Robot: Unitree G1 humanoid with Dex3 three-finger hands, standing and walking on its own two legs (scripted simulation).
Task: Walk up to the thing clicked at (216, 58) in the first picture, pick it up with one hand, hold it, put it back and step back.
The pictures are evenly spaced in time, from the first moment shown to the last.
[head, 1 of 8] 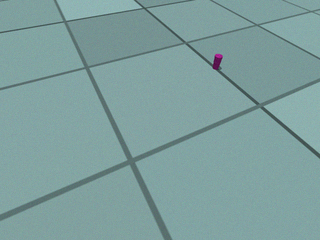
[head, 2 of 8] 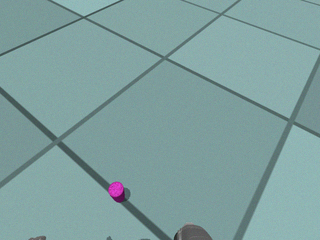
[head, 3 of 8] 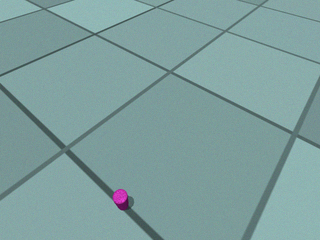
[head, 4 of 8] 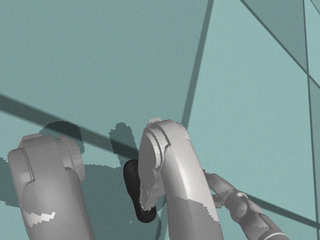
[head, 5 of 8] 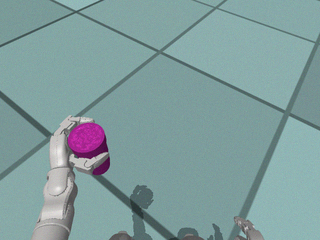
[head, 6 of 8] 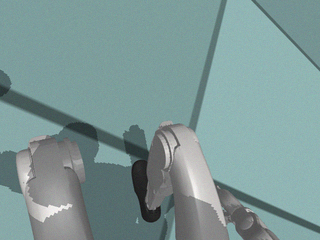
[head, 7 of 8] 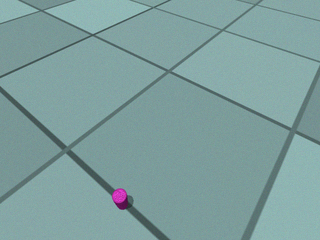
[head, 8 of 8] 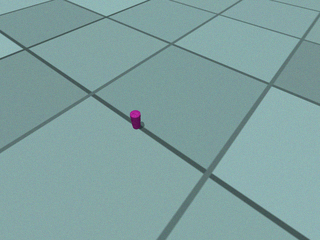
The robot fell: no
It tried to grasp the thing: yes
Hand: left
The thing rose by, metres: 0.66
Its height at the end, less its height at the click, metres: +0.00
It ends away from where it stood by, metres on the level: 0.02
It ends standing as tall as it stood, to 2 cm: yes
